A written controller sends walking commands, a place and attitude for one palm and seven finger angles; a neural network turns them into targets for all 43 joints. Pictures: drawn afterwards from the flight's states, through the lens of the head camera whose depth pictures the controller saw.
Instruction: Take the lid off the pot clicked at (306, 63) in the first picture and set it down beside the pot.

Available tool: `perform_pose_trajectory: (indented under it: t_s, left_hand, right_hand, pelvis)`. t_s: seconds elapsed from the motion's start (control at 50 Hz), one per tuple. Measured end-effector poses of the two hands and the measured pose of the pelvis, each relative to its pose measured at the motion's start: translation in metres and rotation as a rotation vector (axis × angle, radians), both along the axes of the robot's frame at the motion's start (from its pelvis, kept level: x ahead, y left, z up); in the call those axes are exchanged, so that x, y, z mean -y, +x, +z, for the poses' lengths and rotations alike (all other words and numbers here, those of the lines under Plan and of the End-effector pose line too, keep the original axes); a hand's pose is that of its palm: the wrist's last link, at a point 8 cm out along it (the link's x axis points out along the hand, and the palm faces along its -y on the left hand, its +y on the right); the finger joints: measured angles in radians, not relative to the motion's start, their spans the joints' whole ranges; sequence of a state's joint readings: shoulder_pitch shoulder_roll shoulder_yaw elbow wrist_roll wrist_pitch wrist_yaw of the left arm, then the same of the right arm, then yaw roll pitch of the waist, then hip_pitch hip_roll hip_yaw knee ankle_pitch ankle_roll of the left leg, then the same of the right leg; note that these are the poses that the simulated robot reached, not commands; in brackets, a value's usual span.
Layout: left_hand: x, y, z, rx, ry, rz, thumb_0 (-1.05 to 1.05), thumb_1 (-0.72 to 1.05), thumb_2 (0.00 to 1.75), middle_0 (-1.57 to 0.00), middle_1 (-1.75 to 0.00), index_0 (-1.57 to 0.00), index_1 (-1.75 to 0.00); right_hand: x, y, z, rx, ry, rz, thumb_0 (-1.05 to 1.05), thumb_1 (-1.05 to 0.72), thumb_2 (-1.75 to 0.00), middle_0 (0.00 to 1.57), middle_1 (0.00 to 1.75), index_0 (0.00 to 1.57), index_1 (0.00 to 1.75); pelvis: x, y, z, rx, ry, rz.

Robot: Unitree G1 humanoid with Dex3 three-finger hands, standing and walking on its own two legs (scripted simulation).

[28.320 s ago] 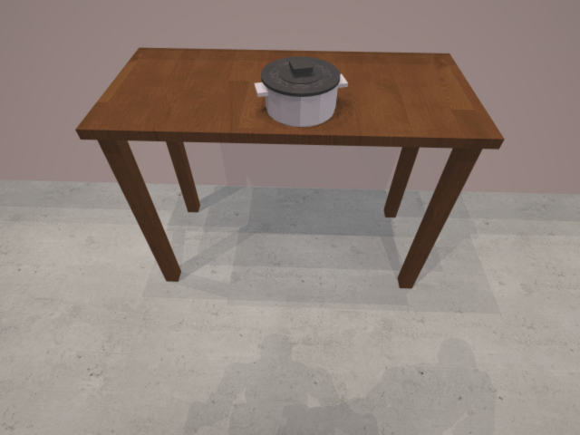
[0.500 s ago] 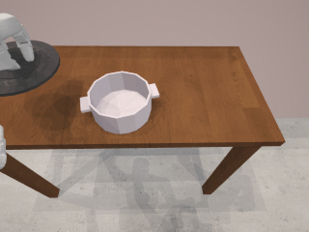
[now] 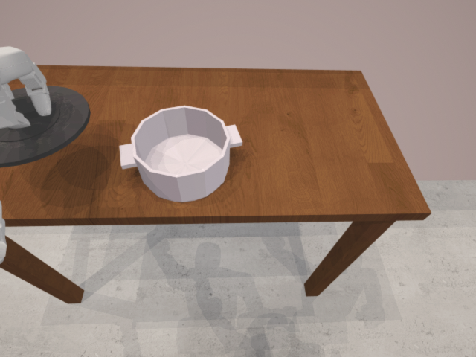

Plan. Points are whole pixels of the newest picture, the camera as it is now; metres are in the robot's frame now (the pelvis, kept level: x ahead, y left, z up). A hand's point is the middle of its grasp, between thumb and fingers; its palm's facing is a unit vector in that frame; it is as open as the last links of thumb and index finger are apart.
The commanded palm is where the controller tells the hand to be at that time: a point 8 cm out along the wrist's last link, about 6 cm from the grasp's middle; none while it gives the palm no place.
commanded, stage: lower the lid onto the table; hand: left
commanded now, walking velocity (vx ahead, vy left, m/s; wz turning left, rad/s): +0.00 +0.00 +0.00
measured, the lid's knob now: (17, 110) +0.48 +0.34 +0.15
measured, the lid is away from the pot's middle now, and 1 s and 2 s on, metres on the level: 0.25 0.23 0.24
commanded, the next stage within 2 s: none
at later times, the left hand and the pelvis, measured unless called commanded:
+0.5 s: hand (24, 119) +0.47 +0.33 +0.14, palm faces -0.43 -0.11 -0.90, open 6.1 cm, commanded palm +0.48 +0.32 +0.21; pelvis +0.00 +0.02 +0.00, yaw -1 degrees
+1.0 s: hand (43, 133) +0.47 +0.32 +0.11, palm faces -0.45 -0.10 -0.89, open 6.0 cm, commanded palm +0.49 +0.31 +0.17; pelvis +0.01 +0.02 -0.01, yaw +0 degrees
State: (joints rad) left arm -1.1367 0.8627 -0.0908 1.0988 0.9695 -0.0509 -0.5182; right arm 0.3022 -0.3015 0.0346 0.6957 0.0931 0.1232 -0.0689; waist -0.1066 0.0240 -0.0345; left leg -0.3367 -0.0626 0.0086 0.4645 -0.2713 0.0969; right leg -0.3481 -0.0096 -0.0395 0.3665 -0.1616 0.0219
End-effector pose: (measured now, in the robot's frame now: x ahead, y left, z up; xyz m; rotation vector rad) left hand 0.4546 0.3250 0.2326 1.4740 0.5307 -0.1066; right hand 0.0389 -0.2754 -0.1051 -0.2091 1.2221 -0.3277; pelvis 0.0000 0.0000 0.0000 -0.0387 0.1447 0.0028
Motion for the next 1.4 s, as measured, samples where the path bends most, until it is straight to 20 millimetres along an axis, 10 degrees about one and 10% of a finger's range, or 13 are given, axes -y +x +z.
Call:
perform_pose_trajectory:
  t_s: [0.92, 1.4]
  left_hand:
    - [0.004, 0.015, -0.063, -0.061, -0.031, -0.117, 0.03, 0.18, 0.90, -0.53, -0.89, -0.93, -1.08]
    - [0.006, 0.027, -0.099, -0.112, -0.045, -0.095, 0.03, 0.19, 0.90, -0.52, -0.89, -0.92, -1.08]
  right_hand:
    - [-0.024, -0.003, -0.005, -0.048, -0.005, -0.008, 0.00, -0.90, -0.90, 0.21, 0.30, 0.21, 0.30]
    - [-0.007, -0.053, -0.003, -0.167, -0.052, -0.098, 0.00, -0.90, -0.90, 0.21, 0.30, 0.21, 0.30]
  pelvis:
    - [-0.021, 0.006, -0.006, -0.053, -0.014, 0.004]
    - [-0.008, 0.007, -0.010, -0.095, -0.014, -0.019]
